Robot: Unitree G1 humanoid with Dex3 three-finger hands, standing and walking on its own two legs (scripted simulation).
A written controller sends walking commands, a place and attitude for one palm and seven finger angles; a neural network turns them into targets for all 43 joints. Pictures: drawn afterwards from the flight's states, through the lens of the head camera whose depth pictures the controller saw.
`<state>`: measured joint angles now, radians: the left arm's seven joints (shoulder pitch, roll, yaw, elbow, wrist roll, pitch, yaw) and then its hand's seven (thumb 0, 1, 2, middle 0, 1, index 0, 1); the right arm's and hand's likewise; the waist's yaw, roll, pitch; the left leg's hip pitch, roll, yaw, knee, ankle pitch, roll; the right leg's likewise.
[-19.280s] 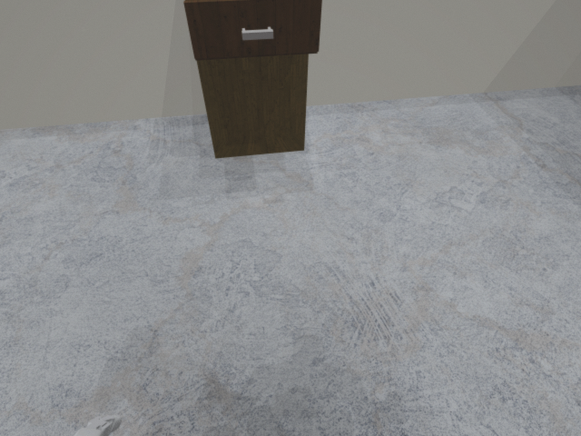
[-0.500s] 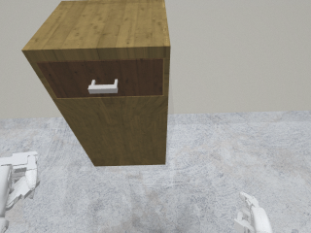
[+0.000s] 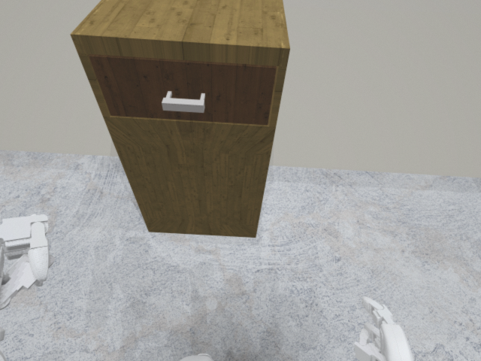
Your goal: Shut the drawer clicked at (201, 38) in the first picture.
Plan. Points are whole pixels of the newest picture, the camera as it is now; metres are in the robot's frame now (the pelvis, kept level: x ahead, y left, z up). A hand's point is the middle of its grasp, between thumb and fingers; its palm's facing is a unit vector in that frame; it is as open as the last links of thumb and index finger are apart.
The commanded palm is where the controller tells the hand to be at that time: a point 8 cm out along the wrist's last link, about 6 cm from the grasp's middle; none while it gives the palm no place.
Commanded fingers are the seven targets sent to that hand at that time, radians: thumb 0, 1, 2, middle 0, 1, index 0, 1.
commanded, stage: step back with the hand held close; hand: left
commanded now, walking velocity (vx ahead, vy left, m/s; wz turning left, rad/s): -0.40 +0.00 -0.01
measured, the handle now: (184, 100) +0.71 +0.19 +0.01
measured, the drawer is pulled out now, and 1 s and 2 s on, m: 0.00 0.00 0.00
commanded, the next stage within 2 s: stop stepping back and stand still in 0.78 s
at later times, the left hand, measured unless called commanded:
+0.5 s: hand out of the picture +0.10 +0.25 +0.19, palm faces +0.41 -0.75 -0.52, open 3.3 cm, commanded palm +0.03 +0.28 +0.19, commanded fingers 0.00 0.90 0.90 -1.40 -1.60 -1.40 -1.60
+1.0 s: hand out of the picture -0.01 +0.21 +0.19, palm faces +0.10 -0.85 -0.52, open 3.3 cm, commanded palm -0.07 +0.28 +0.19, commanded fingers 0.00 0.90 0.90 -1.40 -1.60 -1.40 -1.60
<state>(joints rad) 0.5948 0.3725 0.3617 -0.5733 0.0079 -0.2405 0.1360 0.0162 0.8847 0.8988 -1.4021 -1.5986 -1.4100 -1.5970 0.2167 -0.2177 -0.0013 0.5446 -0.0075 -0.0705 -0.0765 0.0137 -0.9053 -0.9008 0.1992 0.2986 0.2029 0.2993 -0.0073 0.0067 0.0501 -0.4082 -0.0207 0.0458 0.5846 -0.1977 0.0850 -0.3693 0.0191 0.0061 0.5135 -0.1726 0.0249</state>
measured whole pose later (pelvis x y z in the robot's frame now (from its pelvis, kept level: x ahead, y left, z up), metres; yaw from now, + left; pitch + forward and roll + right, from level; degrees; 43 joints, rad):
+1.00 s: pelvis -0.23 +0.02 +0.01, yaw -8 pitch +0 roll -4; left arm 0.70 0.50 0.43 -0.73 -0.04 -0.25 0.10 0.02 0.89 0.90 -1.40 -1.60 -1.41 -1.60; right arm 0.21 -0.16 0.00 0.54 -0.01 -0.15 -0.01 0.01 -0.90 -0.90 0.20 0.30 0.20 0.30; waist -0.05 -0.02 0.05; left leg -0.39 0.09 0.12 0.37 -0.02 0.06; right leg -0.37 0.05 -0.06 0.84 -0.51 0.01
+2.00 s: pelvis -0.32 +0.00 +0.01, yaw -3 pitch +0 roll +1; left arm 0.59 0.43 0.41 -0.55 0.01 -0.25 0.15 0.01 0.88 0.90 -1.40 -1.60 -1.41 -1.60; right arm 0.22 -0.21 -0.02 0.60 0.00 -0.14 -0.08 0.01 -0.91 -0.90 0.19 0.30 0.20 0.30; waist -0.02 -0.01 -0.01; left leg -0.22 0.01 0.07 0.53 -0.30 0.00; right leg -0.28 0.01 -0.09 0.56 -0.26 -0.04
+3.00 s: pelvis -0.32 +0.04 +0.01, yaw -4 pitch +0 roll -1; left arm 0.61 0.36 0.34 -0.52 -0.01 -0.22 0.14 0.02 0.89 0.90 -1.40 -1.60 -1.41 -1.60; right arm 0.21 -0.19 0.01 0.61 0.00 -0.09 -0.08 0.01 -0.91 -0.90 0.20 0.30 0.20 0.30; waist 0.00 0.01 0.03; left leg -0.21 -0.02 0.07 0.43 -0.23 0.05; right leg -0.22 -0.01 -0.04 0.41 -0.19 0.00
